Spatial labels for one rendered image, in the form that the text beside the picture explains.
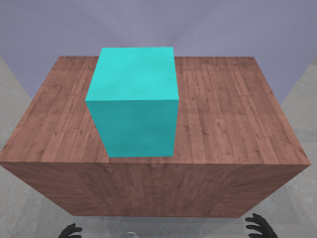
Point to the carton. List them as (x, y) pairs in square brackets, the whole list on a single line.
[(133, 101)]

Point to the robot left hand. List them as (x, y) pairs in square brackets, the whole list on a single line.
[(69, 230)]

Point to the pedestal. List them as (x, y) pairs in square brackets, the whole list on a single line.
[(233, 145)]

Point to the robot right hand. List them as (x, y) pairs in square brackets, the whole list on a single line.
[(264, 228)]

